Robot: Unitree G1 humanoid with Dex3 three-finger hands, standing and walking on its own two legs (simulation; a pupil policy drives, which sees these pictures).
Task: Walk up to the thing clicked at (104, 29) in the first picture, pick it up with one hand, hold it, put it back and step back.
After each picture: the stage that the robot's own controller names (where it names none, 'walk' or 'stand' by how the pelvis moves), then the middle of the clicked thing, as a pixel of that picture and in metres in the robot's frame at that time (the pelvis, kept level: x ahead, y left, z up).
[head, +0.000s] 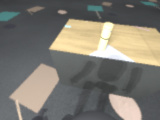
stand; (104, 38) +0.68 -0.09 +0.12
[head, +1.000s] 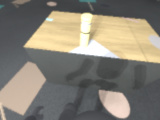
rise first; (85, 32) +0.62 +0.10 +0.15
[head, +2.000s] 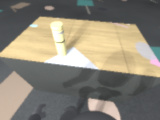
stand; (60, 41) +0.50 +0.25 +0.15
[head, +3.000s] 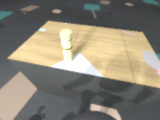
stand; (67, 47) +0.48 +0.19 +0.12
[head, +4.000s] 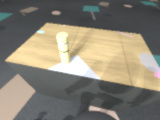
stand; (64, 50) +0.47 +0.22 +0.11
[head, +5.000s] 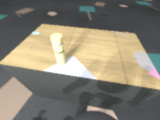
stand; (59, 51) +0.45 +0.24 +0.11
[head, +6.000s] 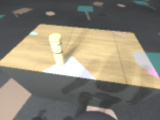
stand; (58, 51) +0.45 +0.25 +0.11
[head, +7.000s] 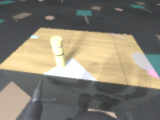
rise first; (59, 54) +0.44 +0.25 +0.12
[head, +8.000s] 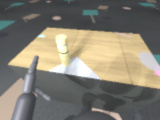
go down; (64, 52) +0.45 +0.24 +0.12
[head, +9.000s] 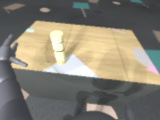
go down; (59, 50) +0.45 +0.22 +0.12
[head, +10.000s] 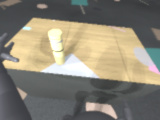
go down; (58, 49) +0.44 +0.22 +0.13
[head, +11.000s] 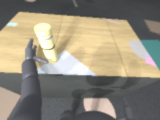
close in; (49, 47) +0.43 +0.24 +0.15
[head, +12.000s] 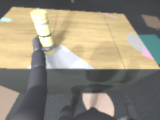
lift; (45, 35) +0.50 +0.25 +0.17
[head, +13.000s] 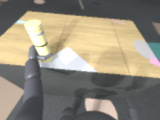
lift; (41, 44) +0.42 +0.30 +0.17
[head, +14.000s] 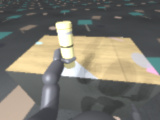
lift; (67, 47) +0.35 +0.15 +0.28
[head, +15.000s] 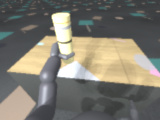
hold; (65, 42) +0.34 +0.15 +0.32
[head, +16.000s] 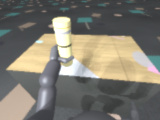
hold; (64, 45) +0.33 +0.15 +0.30
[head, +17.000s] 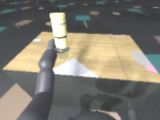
crouch; (60, 38) +0.42 +0.19 +0.29
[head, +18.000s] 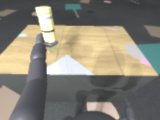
lower; (49, 32) +0.49 +0.24 +0.25
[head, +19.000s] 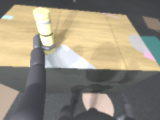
lower; (46, 34) +0.50 +0.25 +0.17
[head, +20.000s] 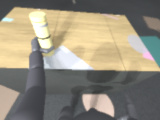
lower; (44, 37) +0.48 +0.26 +0.17
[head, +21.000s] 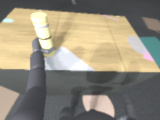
lower; (45, 38) +0.48 +0.26 +0.17
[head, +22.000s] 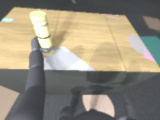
lower; (44, 37) +0.48 +0.26 +0.17
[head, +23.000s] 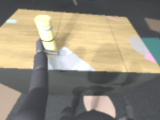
open; (48, 39) +0.47 +0.25 +0.16
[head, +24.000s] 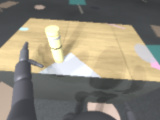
sink last; (56, 47) +0.45 +0.23 +0.15
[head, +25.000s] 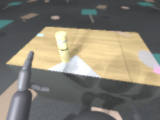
stand; (63, 49) +0.48 +0.25 +0.13
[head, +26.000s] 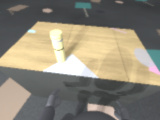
stand; (59, 48) +0.46 +0.25 +0.12
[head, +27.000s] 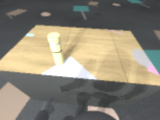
stand; (57, 51) +0.45 +0.25 +0.12
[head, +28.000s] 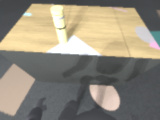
walk; (60, 27) +0.59 +0.23 +0.14
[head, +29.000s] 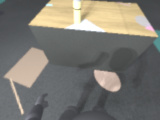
walk; (77, 9) +0.91 +0.18 +0.15
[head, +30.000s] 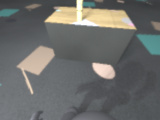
stand; (79, 11) +1.25 +0.25 +0.14
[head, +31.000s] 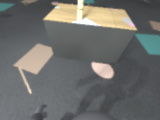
stand; (80, 9) +1.24 +0.21 +0.12
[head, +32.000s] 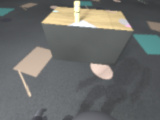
stand; (77, 12) +1.24 +0.23 +0.11
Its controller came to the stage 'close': yes
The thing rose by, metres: 0.20
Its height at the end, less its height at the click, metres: +0.00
